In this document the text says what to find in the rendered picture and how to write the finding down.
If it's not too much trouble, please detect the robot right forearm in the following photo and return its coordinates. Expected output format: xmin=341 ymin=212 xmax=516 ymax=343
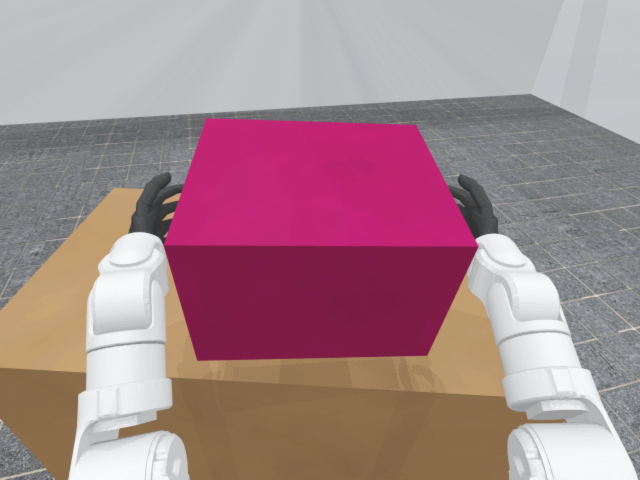
xmin=466 ymin=234 xmax=638 ymax=480

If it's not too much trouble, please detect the carton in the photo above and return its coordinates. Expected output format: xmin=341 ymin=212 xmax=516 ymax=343
xmin=164 ymin=118 xmax=479 ymax=361

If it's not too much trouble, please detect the left robot hand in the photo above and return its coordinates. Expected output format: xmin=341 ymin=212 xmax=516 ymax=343
xmin=128 ymin=172 xmax=184 ymax=249

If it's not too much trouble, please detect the robot left forearm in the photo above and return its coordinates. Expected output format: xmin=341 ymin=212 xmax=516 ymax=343
xmin=68 ymin=232 xmax=173 ymax=480

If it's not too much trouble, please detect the left robot upper arm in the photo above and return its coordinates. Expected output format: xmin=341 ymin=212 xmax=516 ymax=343
xmin=72 ymin=431 xmax=190 ymax=480

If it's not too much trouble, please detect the right robot upper arm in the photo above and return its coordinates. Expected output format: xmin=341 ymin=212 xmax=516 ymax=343
xmin=507 ymin=422 xmax=635 ymax=480

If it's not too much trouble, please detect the pedestal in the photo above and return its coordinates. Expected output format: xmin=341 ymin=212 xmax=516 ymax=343
xmin=0 ymin=188 xmax=565 ymax=480

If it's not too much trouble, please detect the right robot hand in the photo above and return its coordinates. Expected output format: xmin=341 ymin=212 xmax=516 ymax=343
xmin=447 ymin=174 xmax=499 ymax=239

